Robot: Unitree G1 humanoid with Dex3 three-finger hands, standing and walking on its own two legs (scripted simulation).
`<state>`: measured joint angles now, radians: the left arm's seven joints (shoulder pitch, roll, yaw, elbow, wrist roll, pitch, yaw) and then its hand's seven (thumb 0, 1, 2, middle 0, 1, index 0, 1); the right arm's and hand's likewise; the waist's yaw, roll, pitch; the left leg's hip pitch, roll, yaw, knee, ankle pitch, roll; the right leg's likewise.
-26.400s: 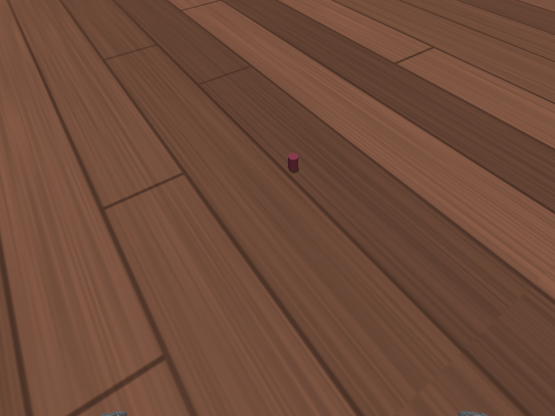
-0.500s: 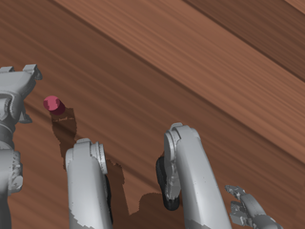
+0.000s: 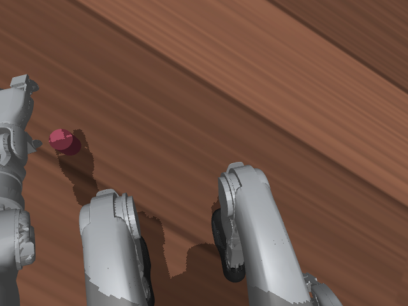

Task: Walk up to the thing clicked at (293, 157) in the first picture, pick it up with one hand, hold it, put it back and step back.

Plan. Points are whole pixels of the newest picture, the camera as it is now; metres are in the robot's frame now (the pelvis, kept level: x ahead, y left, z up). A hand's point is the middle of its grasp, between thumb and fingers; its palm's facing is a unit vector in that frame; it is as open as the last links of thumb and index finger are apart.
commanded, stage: home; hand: left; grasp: from above
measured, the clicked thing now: (66, 142) +0.47 +0.28 -0.32
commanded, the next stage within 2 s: none
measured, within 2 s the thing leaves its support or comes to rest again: neither
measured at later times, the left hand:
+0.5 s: hand out of the picture +0.29 +0.24 +0.08, palm faces -0.15 -0.82 -0.56, open 7.5 cm
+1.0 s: hand out of the picture +0.24 +0.20 +0.29, palm faces +0.17 -0.96 -0.21, open 7.4 cm
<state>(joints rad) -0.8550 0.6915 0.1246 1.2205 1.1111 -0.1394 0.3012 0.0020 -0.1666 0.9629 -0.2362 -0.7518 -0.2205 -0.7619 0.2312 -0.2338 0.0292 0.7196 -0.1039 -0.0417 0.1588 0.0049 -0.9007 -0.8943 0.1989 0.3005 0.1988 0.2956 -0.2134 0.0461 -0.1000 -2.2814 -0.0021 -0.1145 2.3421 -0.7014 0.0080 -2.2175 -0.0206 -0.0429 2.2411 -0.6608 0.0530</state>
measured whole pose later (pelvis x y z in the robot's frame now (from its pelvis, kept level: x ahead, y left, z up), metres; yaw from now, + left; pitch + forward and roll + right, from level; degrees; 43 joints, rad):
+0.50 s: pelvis +0.01 -0.01 +0.18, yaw +4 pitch +29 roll -5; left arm -0.08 0.39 0.03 0.30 0.31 0.17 0.04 0.01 0.86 0.90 -0.21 -0.32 -0.21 -0.31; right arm 0.05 -0.26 -0.02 0.54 0.03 -0.05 0.00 0.01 -0.91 -0.90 0.20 0.30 0.20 0.29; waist -0.05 0.02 -0.19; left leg -1.64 0.02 -0.08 1.77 -0.64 -0.01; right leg -1.60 -0.03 -0.05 1.70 -0.60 0.03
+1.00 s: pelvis +0.08 +0.00 +0.34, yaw +6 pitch +15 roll -3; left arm 0.43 0.23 0.05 -0.10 -0.08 0.45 0.07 0.01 0.90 0.90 -0.20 -0.30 -0.20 -0.30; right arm 0.31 -0.21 0.05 0.51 0.03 -0.16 -0.18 0.01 -0.90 -0.90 0.20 0.30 0.20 0.30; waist -0.07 0.05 -0.19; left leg -0.85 0.04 -0.06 1.11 -0.53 -0.01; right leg -0.80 -0.01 -0.06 1.03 -0.49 0.02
